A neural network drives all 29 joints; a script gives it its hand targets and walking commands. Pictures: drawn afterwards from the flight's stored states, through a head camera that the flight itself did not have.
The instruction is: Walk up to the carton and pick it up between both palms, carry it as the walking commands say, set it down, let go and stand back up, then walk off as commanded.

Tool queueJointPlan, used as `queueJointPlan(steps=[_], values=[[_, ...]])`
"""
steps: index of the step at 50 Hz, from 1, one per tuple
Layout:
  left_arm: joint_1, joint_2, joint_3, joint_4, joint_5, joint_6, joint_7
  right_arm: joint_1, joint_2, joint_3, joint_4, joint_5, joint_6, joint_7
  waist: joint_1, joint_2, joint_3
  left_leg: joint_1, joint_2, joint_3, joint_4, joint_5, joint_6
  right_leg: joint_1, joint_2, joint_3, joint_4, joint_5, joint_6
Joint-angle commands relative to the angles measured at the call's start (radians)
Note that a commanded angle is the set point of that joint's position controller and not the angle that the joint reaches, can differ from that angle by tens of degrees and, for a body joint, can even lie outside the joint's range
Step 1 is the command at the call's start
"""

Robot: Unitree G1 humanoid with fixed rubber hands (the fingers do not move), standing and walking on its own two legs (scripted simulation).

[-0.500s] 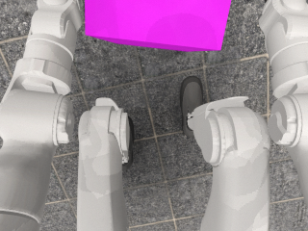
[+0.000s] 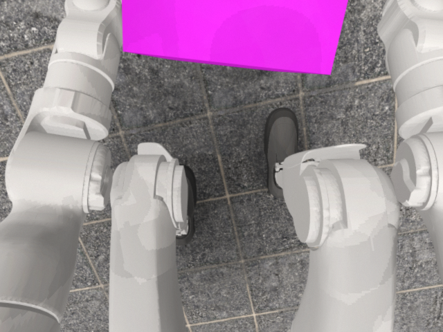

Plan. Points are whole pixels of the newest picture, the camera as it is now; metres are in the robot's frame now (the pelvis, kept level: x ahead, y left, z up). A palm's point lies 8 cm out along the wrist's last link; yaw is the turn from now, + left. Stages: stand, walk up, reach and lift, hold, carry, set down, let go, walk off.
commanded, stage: reach and lift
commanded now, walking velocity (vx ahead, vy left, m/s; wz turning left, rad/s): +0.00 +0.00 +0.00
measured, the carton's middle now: out of the picture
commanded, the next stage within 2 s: none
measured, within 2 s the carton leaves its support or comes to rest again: leaves its support in 0.98 s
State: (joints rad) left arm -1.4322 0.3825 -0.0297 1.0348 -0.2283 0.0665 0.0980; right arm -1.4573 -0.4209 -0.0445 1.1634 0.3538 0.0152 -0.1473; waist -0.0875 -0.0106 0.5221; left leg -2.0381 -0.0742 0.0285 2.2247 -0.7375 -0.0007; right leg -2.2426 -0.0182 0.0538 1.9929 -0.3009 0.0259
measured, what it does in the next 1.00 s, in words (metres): stands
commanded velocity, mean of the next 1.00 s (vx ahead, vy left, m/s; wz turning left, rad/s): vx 0.00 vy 0.00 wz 0.00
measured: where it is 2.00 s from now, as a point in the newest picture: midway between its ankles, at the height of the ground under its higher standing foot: (229, 193)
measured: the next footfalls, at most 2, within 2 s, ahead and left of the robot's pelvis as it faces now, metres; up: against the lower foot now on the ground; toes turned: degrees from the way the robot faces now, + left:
none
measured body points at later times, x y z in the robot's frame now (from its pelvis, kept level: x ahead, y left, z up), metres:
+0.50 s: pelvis +0.00 +0.00 +0.00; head +0.38 -0.02 +0.23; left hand +0.56 +0.10 -0.20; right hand +0.54 -0.21 -0.19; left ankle +0.08 +0.11 -0.35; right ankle +0.19 -0.14 -0.35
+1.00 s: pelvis +0.00 +0.00 -0.02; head +0.37 +0.02 +0.22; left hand +0.56 +0.10 -0.21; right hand +0.55 -0.21 -0.18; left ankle +0.08 +0.11 -0.35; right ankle +0.19 -0.14 -0.35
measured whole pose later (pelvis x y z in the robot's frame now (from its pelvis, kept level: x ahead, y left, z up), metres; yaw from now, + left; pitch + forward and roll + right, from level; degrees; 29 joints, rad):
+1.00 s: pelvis +0.00 +0.00 -0.02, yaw +3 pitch +31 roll -1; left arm -1.46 0.27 0.03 0.99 -0.08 0.19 0.12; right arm -1.53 -0.33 -0.25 1.18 0.17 0.12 -0.13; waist -0.11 -0.04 0.49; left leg -2.11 -0.15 -0.01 2.27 -0.70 -0.03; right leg -2.27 -0.02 0.06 2.05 -0.33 0.05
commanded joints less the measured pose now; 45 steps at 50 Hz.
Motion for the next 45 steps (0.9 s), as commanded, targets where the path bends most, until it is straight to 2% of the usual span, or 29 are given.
queueJointPlan(steps=[1, 5, 13, 21, 26, 28, 32, 34, 39, 45], values=[[-0.333, 0.098, 0.017, -0.153, 0.004, -0.040, 0.007, -0.186, 0.093, -0.015, -0.152, -0.002, -0.038, -0.006, 0.073, 0.030, -1.616, 0.226, 0.006, 0.001, -0.327, 0.312, -0.018, 1.047, 0.019, -0.092, 0.041, 0.266, 0.002], [-0.344, 0.085, 0.013, -0.154, 0.013, -0.045, 0.011, -0.197, 0.126, 0.005, -0.151, 0.005, -0.038, -0.008, 0.087, 0.030, -1.612, 0.225, 0.002, 0.005, -0.330, 0.304, -0.017, 1.047, 0.026, -0.092, 0.036, 0.256, 0.006], [-0.386, -0.018, -0.045, -0.138, -0.010, -0.056, -0.002, -0.228, 0.202, 0.030, -0.116, -0.006, -0.047, -0.016, 0.054, 0.048, -1.590, 0.217, -0.009, 0.006, -0.330, 0.292, -0.021, 1.038, 0.036, -0.094, 0.021, 0.242, 0.005], [-0.402, -0.109, -0.045, -0.118, 0.037, -0.060, -0.004, -0.224, 0.270, -0.019, -0.057, -0.064, -0.061, -0.025, 0.025, 0.078, -1.573, 0.220, -0.022, 0.001, -0.335, 0.295, -0.031, 1.000, 0.055, -0.103, 0.015, 0.240, 0.009], [-0.570, -0.419, -0.170, -0.209, 0.002, -0.062, -0.062, -0.358, 0.567, 0.053, -0.086, -0.050, -0.055, 0.033, -0.003, 0.102, -1.610, 0.237, -0.040, -0.008, -0.318, 0.333, -0.034, 0.975, 0.072, -0.105, 0.034, 0.263, -0.002], [-0.659, -0.588, -0.224, -0.246, -0.006, -0.055, -0.104, -0.422, 0.745, 0.080, -0.093, -0.053, -0.036, 0.075, -0.010, 0.109, -1.599, 0.227, -0.051, -0.007, -0.310, 0.323, -0.034, 0.955, 0.083, -0.109, 0.045, 0.244, -0.007], [-0.689, -0.818, -0.203, -0.211, 0.039, -0.018, -0.182, -0.484, 0.955, 0.040, -0.104, -0.125, 0.016, 0.154, -0.014, 0.106, -1.497, 0.166, -0.064, 0.007, -0.300, 0.253, -0.034, 0.893, 0.093, -0.129, 0.054, 0.153, -0.009], [-0.690, -0.882, -0.189, -0.213, 0.064, 0.000, -0.210, -0.484, 1.007, 0.013, -0.115, -0.156, 0.041, 0.184, -0.018, 0.118, -1.467, 0.132, -0.067, 0.017, -0.292, 0.238, -0.035, 0.871, 0.097, -0.134, 0.060, 0.140, -0.012], [-0.674, -0.987, -0.184, -0.239, 0.081, 0.024, -0.243, -0.463, 1.092, -0.015, -0.142, -0.168, 0.069, 0.224, -0.026, 0.147, -1.479, 0.099, -0.068, 0.034, -0.274, 0.263, -0.035, 0.868, 0.100, -0.130, 0.073, 0.176, -0.024], [-0.670, -1.071, -0.217, -0.307, 0.075, 0.042, -0.249, -0.430, 1.117, -0.023, -0.168, -0.163, 0.082, 0.243, -0.046, 0.197, -1.548, 0.165, -0.072, 0.032, -0.280, 0.323, -0.042, 0.821, 0.096, -0.150, 0.083, 0.210, -0.036]])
